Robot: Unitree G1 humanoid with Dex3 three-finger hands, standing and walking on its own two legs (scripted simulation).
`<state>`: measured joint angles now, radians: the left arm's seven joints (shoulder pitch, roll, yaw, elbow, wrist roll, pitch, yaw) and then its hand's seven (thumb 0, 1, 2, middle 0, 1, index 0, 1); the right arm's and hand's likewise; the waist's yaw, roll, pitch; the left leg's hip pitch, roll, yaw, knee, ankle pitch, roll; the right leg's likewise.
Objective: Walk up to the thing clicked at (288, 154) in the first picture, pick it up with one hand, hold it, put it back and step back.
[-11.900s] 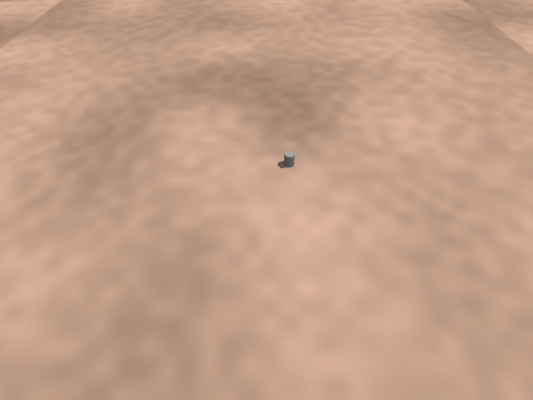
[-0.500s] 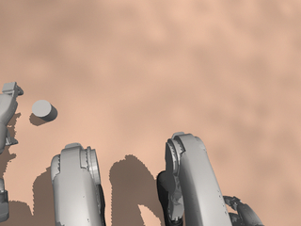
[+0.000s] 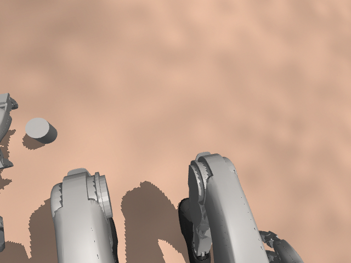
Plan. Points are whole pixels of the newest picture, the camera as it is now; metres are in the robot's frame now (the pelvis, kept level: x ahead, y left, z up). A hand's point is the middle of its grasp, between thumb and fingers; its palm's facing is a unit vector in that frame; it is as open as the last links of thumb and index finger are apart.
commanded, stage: rise first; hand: left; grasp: from above
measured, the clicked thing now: (42, 131) +0.45 +0.31 -0.28
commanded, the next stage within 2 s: approach in 1.28 s
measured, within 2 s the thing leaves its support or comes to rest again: neither
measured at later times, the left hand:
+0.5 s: hand out of the picture +0.41 +0.35 -0.16, palm faces -0.44 -0.10 -0.89, open 14.0 cm
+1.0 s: hand out of the picture +0.41 +0.35 -0.16, palm faces -0.43 -0.09 -0.90, open 13.6 cm
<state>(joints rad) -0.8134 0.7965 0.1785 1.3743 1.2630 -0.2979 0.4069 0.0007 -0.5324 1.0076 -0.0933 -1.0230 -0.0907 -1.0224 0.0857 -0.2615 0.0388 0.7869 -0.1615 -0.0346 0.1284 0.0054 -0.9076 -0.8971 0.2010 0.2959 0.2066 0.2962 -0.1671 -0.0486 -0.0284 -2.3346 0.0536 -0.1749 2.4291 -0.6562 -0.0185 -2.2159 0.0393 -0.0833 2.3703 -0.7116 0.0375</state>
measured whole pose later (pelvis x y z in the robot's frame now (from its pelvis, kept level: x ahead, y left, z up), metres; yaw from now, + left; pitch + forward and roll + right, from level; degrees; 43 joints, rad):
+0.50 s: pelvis +0.00 +0.00 +0.00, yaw +0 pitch +32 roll -8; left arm -0.81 0.80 0.17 1.35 1.24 -0.28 0.37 0.00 -0.53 1.01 -0.12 -1.00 -0.11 -1.01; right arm 0.10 -0.26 0.05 0.77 -0.15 -0.04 0.14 0.01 -0.91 -0.90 0.20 0.30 0.21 0.30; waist -0.18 -0.03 -0.03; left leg -2.33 0.05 -0.17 2.41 -0.66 -0.02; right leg -2.21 0.04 -0.08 2.36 -0.71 0.04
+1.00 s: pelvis +0.00 +0.00 +0.00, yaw +0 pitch +31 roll -8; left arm -0.85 0.81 0.16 1.41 1.28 -0.29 0.40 0.00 -0.46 0.95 -0.19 -0.93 -0.18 -0.95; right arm 0.09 -0.26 0.06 0.78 -0.16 -0.04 0.13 0.01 -0.91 -0.90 0.20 0.30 0.21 0.30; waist -0.19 -0.04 -0.04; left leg -2.34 0.04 -0.18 2.42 -0.64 -0.02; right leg -2.21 0.03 -0.09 2.36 -0.70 0.04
